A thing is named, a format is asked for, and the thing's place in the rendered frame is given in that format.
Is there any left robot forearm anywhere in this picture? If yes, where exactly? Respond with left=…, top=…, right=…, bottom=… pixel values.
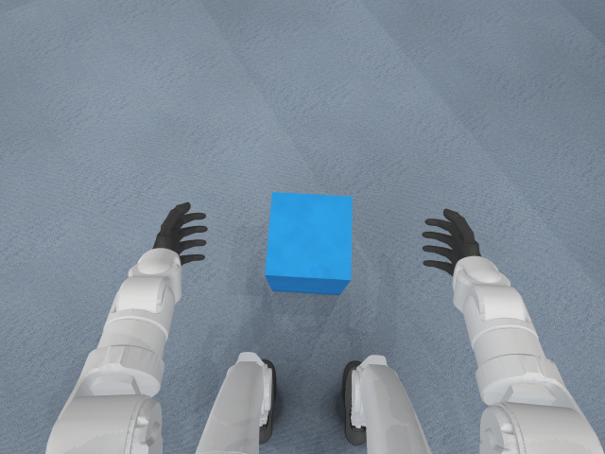
left=45, top=248, right=182, bottom=454

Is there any robot left upper arm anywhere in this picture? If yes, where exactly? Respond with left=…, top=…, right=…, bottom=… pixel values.
left=49, top=394, right=163, bottom=454

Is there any robot right upper arm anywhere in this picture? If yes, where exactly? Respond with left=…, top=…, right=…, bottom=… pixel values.
left=479, top=401, right=601, bottom=454

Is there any carton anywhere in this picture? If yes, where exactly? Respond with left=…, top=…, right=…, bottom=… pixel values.
left=265, top=192, right=353, bottom=295

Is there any right robot forearm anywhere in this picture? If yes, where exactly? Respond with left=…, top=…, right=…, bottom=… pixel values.
left=453, top=256, right=604, bottom=454

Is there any robot right foot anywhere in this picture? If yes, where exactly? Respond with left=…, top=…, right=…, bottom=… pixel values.
left=342, top=360, right=367, bottom=445

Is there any left robot hand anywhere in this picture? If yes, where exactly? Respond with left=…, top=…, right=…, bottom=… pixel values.
left=152, top=202, right=208, bottom=265

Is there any right robot hand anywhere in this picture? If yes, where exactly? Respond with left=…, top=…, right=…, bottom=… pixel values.
left=422, top=209, right=482, bottom=276

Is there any left robot thigh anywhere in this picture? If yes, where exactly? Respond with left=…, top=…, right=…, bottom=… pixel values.
left=195, top=361, right=272, bottom=454

